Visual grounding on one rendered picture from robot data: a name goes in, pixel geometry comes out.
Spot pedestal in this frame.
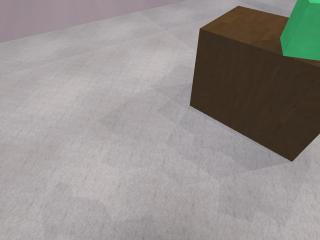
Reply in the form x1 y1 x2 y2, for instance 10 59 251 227
190 6 320 162

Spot carton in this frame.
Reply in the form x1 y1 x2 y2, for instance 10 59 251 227
280 0 320 61

